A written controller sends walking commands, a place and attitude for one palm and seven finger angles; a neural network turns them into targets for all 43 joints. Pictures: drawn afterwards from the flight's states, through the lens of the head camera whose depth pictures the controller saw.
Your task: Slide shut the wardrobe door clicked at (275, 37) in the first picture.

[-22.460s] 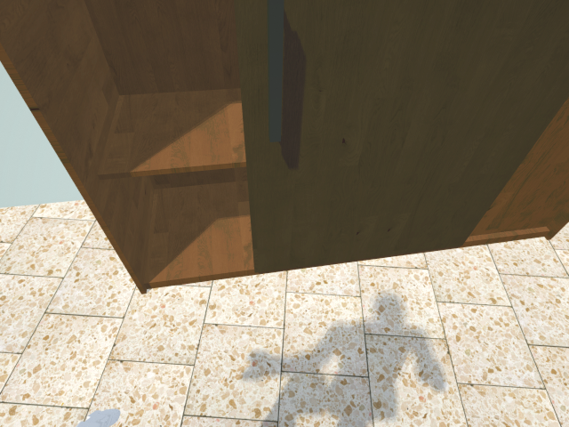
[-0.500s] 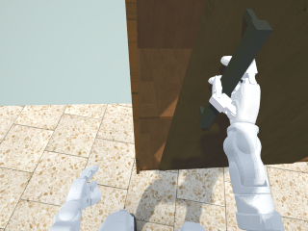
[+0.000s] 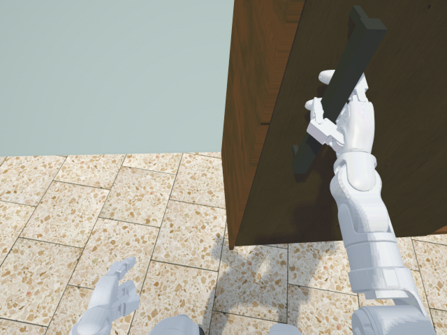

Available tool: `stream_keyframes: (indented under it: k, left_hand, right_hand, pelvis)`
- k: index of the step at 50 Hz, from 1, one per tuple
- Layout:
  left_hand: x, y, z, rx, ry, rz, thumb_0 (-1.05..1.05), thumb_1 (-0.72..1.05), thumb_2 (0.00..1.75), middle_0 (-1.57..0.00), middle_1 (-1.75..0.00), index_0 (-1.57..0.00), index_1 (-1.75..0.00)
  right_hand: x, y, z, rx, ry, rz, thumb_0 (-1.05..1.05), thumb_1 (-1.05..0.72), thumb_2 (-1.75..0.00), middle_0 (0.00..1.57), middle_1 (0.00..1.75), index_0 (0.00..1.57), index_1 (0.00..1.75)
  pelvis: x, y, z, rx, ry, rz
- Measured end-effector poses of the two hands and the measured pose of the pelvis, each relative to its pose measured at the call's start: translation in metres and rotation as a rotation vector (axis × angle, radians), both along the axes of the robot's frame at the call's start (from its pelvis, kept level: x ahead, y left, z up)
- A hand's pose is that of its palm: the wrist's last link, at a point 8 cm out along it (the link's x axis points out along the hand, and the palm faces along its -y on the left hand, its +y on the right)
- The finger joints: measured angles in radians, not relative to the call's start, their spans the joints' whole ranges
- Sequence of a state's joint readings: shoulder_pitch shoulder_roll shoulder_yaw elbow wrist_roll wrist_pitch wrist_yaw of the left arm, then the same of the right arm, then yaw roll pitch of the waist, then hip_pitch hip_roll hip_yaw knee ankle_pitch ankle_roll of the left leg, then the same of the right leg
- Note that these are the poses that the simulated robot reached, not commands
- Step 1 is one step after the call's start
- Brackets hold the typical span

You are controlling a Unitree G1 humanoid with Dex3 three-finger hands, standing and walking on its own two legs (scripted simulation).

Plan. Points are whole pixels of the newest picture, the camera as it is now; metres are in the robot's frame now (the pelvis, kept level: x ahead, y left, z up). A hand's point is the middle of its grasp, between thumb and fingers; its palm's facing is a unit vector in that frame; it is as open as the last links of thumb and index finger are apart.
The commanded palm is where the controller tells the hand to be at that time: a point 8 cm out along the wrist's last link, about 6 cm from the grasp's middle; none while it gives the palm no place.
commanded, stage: step sideways, sliding the door along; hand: right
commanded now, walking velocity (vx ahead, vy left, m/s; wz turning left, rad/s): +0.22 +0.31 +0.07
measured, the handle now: (321, 107) +0.45 -0.18 +0.14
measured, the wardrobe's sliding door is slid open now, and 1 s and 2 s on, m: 0.00 0.00 0.00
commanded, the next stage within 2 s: stop walking and hold the door there in 0.38 s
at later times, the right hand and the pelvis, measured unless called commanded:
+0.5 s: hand (310, 116) +0.41 -0.14 +0.16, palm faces +0.43 +0.90 -0.04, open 6.9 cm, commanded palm +0.37 -0.17 +0.15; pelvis +0.04 +0.11 +0.02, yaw +1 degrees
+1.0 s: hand (314, 119) +0.41 -0.15 +0.15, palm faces +0.59 +0.75 -0.29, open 7.0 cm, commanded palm +0.37 -0.18 +0.15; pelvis +0.08 +0.20 +0.02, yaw +8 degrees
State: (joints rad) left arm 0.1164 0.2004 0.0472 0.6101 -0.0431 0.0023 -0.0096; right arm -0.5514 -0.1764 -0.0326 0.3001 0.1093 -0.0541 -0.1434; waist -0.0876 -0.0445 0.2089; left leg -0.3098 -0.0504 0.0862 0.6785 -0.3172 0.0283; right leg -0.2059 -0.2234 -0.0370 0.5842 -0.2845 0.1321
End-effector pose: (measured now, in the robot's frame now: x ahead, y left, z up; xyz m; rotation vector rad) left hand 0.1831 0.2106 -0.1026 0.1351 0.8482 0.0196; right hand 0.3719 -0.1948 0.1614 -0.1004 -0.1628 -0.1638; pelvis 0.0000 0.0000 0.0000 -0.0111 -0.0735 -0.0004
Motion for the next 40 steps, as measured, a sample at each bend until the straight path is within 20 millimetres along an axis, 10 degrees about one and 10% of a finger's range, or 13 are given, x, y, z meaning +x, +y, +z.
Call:
stream_keyframes:
  k: [12,26,32,40]
  left_hand:
    - [-0.007,0.060,0.002,0.012,0.110,-0.009,0.01,0.91,0.90,-0.20,-0.30,-0.20,-0.30]
    - [0.039,0.121,0.022,0.050,0.053,-0.030,0.01,0.91,0.90,-0.20,-0.30,-0.20,-0.30]
    - [0.064,0.176,0.000,0.011,-0.037,0.023,0.01,0.91,0.90,-0.21,-0.30,-0.21,-0.30]
    - [0.035,0.249,0.019,0.167,-0.072,0.206,0.01,0.91,0.90,-0.20,-0.30,-0.20,-0.30]
  right_hand:
    - [-0.003,0.011,0.002,0.035,0.050,-0.203,-0.01,-0.70,-0.84,0.40,1.39,0.12,1.38]
    - [-0.002,0.013,-0.001,0.015,-0.004,-0.279,0.00,-0.67,-0.85,0.41,1.40,0.12,1.38]
    - [-0.003,0.007,0.002,-0.243,-0.005,-0.376,-0.15,-0.54,-0.83,0.44,1.40,0.20,1.37]
    - [-0.005,0.009,0.005,-0.257,0.052,-0.441,-0.19,-0.52,-0.79,0.45,1.40,0.28,1.37]
  pelvis:
    - [0.011,0.060,0.019,-0.051,0.047,-0.014]
    - [0.042,0.121,0.015,0.071,-0.010,0.032]
    - [0.067,0.173,-0.013,0.075,-0.045,0.070]
    - [0.067,0.175,-0.002,0.034,-0.008,0.089]
